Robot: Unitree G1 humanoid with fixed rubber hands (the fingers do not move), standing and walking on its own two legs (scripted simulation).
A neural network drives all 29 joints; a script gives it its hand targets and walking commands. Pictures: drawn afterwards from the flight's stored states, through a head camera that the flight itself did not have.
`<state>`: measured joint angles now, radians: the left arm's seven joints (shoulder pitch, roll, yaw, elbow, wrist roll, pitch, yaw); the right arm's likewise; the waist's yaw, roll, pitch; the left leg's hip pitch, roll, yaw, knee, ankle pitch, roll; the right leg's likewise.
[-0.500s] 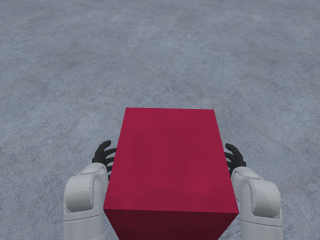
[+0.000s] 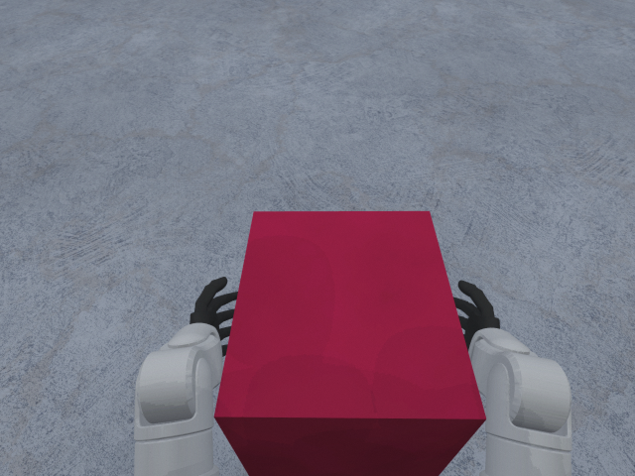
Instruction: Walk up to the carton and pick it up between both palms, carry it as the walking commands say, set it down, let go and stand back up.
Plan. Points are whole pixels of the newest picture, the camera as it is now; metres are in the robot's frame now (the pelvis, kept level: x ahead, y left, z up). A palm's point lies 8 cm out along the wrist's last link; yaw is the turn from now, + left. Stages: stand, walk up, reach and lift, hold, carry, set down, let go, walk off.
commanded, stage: carry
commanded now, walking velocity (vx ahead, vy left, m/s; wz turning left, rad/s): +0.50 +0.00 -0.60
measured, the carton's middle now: (340, 355) +0.27 +0.01 -0.02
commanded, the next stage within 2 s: none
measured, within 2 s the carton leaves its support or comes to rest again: neither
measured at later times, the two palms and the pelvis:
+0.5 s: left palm (329, 130) +0.63 +0.04 +0.08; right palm (519, 194) +0.48 -0.24 +0.08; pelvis +0.33 +0.01 +0.01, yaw -24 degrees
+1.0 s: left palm (435, 57) +0.92 -0.17 +0.08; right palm (587, 110) +0.73 -0.43 +0.07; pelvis +0.62 -0.15 +0.00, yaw -36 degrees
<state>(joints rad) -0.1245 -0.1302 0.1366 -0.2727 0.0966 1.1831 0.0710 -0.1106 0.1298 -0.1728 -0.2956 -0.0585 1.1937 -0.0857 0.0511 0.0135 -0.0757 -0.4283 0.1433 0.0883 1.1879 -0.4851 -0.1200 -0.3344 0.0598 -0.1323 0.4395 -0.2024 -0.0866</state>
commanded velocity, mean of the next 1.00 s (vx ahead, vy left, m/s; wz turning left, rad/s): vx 0.50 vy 0.00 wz -0.60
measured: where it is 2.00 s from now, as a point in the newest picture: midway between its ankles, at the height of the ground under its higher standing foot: (494, 262)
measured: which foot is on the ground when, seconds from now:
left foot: up 0.00-0.20, down 0.22-0.62, up 0.64-1.00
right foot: down 0.00-0.24, up 0.26-0.62, down 0.64-1.00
